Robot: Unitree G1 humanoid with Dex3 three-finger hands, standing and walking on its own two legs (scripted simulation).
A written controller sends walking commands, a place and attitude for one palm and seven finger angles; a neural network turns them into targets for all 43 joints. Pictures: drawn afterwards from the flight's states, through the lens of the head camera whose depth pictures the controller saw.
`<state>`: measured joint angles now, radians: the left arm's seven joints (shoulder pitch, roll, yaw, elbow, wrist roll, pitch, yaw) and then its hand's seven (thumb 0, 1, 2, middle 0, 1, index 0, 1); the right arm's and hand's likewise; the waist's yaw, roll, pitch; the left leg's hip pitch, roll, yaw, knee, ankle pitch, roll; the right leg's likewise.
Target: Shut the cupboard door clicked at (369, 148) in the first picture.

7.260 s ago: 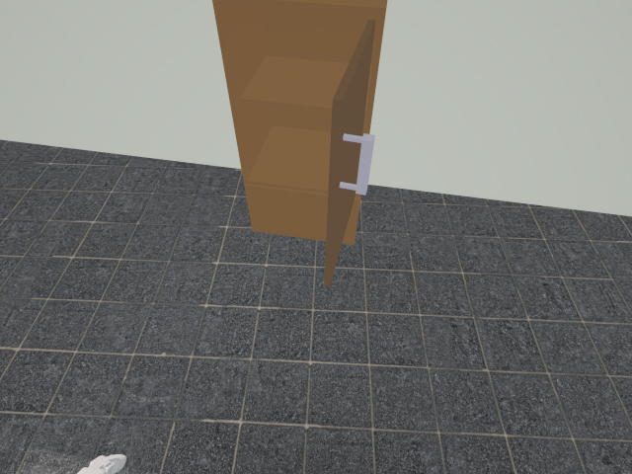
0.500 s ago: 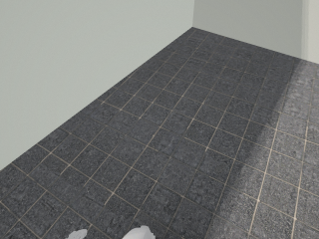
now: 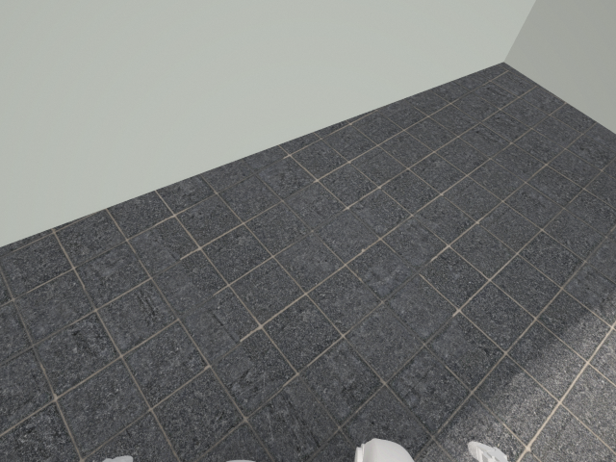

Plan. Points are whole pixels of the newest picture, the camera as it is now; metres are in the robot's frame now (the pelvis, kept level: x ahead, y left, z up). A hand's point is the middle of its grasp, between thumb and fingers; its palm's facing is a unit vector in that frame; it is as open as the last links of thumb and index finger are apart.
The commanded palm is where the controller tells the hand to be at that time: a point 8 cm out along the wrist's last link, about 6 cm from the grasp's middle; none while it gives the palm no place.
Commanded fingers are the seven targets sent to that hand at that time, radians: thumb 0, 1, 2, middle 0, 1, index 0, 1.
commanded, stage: walk to a spot facing it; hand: left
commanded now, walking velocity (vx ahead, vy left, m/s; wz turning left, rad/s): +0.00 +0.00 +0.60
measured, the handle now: out of the picture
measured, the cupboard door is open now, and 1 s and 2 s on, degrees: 85 85 85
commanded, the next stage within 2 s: none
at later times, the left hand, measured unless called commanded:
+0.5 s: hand out of the picture +0.03 +0.17 -0.14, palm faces +0.30 -0.91 -0.29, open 7.4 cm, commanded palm none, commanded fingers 0.00 0.90 0.90 -0.20 -0.30 -0.20 -0.30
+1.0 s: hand out of the picture -0.07 +0.25 -0.16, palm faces +0.59 -0.77 -0.23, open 7.4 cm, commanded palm none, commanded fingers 0.00 0.90 0.90 -0.20 -0.30 -0.20 -0.30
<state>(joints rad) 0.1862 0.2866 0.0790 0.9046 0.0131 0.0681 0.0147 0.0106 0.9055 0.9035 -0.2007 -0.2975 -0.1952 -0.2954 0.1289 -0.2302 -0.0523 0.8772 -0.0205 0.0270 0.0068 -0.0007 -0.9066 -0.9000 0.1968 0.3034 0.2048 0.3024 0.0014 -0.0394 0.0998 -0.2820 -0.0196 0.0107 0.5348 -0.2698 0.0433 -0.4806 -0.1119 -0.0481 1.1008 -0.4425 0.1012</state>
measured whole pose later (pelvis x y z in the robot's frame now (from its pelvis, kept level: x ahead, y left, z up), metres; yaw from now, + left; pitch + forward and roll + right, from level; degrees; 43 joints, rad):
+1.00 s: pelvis -0.01 +0.03 +0.01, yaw +36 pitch +1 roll -2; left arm 0.20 0.28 0.07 0.92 0.02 0.04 -0.02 0.01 0.91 0.90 -0.20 -0.30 -0.19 -0.30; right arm 0.23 -0.21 -0.03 0.91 -0.02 0.00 0.01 0.00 -0.90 -0.90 0.20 0.30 0.21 0.30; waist -0.01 -0.03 0.03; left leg -0.19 -0.05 -0.06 0.42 -0.24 0.07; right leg -0.50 -0.11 -0.02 1.03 -0.34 0.11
